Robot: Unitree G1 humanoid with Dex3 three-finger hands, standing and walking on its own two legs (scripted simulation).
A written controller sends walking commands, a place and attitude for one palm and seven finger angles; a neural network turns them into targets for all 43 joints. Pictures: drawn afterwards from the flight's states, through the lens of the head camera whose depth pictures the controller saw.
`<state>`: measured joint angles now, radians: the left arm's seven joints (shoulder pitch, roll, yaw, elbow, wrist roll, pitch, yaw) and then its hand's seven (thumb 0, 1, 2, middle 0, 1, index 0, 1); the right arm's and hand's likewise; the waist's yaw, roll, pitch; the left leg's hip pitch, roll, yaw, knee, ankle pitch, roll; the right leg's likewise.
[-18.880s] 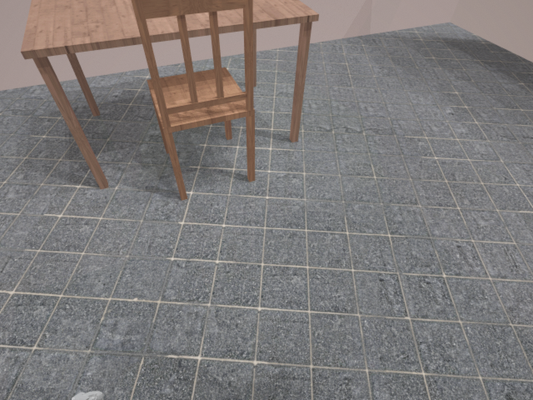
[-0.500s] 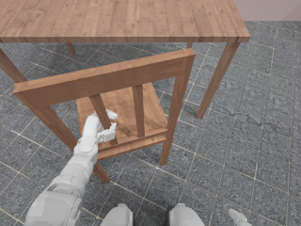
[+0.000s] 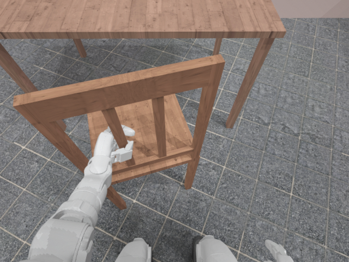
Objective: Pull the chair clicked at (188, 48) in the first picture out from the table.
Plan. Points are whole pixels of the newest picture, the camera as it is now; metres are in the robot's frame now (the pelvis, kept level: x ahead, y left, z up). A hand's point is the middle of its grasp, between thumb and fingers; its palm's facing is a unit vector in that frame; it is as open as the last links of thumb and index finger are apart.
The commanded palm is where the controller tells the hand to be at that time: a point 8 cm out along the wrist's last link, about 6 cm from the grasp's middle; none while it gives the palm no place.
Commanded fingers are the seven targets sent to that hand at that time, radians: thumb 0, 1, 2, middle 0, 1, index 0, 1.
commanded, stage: step backward, pulling the chair out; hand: left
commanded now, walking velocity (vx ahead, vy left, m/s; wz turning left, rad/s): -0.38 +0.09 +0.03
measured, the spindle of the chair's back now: (121, 141) +0.41 +0.15 -0.06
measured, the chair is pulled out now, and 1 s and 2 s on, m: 0.23 0.40 0.62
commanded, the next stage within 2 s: stop walking, hand still on the chair in 1.38 s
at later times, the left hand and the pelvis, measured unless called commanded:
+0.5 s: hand (120, 183) +0.29 +0.13 -0.05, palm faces +0.02 -0.98 -0.20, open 5.5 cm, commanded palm +0.30 +0.19 -0.05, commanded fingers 0.00 0.90 0.90 -0.50 -1.45 -0.50 -1.45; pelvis -0.08 +0.00 +0.00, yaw +0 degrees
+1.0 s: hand (111, 219) +0.21 +0.15 -0.05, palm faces -0.02 -0.98 -0.20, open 5.5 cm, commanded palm +0.21 +0.20 -0.04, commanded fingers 0.00 0.90 0.90 -0.50 -1.45 -0.50 -1.45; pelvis -0.16 +0.02 +0.00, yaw +1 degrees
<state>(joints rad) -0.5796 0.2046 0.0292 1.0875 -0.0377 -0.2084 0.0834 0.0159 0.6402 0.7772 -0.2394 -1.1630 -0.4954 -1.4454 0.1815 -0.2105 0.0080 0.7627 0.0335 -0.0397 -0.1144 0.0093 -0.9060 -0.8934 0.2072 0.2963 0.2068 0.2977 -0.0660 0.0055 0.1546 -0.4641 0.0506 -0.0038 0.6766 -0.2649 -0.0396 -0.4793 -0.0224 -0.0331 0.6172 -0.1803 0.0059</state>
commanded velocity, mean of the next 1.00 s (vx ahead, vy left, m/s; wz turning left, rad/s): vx -0.38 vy -0.02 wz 0.04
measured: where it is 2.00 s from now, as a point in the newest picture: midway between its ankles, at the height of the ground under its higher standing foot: outside the picture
